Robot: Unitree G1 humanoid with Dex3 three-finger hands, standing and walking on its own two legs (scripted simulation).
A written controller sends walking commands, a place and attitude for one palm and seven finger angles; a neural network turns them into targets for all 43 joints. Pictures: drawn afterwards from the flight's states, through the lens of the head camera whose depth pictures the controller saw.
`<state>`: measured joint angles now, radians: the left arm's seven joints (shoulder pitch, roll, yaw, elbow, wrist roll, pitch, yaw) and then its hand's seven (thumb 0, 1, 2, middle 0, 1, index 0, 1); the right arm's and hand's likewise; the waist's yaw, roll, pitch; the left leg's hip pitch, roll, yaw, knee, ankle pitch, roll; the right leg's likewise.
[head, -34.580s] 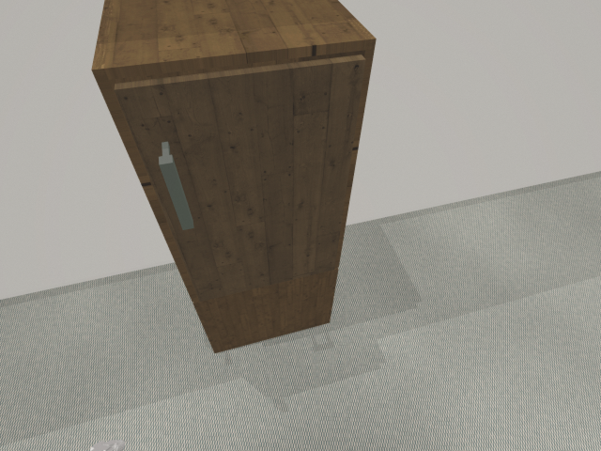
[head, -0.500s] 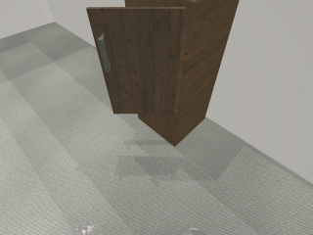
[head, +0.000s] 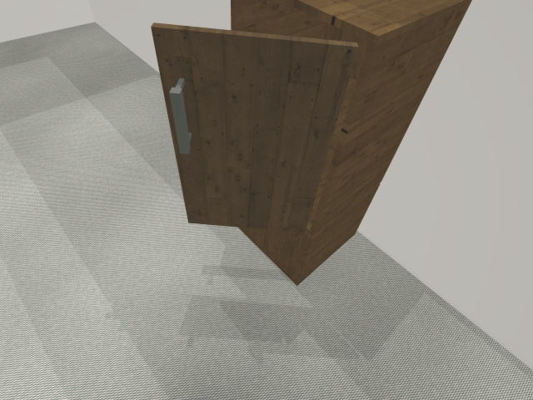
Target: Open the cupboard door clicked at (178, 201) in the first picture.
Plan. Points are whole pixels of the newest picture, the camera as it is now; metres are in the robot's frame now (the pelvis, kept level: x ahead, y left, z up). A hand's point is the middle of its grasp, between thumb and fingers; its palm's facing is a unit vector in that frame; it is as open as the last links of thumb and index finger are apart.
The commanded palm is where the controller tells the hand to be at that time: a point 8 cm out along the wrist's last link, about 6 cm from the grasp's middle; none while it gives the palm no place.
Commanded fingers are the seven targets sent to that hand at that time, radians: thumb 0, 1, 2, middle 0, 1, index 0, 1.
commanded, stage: come to a stop and stand still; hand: left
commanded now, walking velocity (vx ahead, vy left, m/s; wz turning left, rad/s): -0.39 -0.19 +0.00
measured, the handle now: (183, 117) +0.62 +0.24 +0.05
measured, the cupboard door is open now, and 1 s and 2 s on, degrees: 45 45 45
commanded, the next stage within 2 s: look again from close up in 1.46 s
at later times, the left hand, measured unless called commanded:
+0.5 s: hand out of the picture +0.11 +0.16 -0.15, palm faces -0.03 -0.96 -0.29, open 7.4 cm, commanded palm none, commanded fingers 0.00 0.90 0.90 -0.20 -0.30 -0.20 -0.30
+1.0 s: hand out of the picture +0.03 +0.17 -0.17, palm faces +0.03 -0.98 -0.18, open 7.4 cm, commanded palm none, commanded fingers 0.00 0.90 0.90 -0.20 -0.30 -0.20 -0.30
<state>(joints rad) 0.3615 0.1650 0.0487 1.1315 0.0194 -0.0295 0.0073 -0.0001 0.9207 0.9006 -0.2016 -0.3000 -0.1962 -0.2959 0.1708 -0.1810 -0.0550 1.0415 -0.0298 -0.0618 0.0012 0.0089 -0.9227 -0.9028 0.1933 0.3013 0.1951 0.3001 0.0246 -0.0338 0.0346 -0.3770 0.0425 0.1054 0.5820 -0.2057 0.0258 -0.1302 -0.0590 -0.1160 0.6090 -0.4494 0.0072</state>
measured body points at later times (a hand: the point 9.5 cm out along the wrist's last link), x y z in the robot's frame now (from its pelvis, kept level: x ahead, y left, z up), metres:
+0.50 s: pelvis +0.04 -0.04 +0.01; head +0.07 -0.06 +0.45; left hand +0.11 +0.21 -0.13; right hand +0.06 -0.29 -0.16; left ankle +0.05 +0.09 -0.71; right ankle +0.02 -0.15 -0.73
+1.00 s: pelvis +0.02 -0.01 +0.02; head +0.03 +0.01 +0.46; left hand +0.03 +0.22 -0.15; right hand +0.06 -0.24 -0.13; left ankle +0.00 +0.09 -0.73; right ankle +0.02 -0.15 -0.73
